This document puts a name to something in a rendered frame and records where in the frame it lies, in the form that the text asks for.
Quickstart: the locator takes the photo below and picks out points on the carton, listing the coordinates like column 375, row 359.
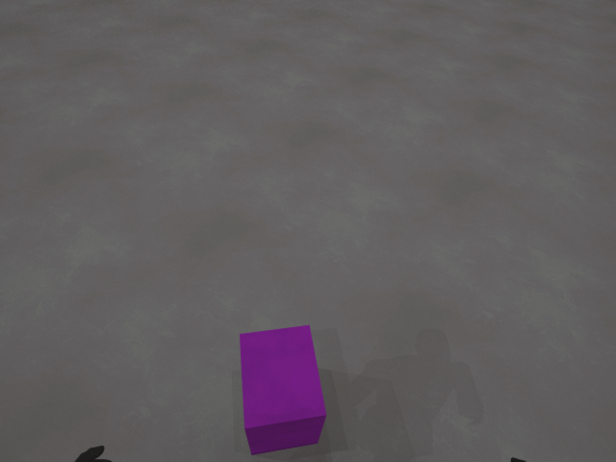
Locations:
column 283, row 401

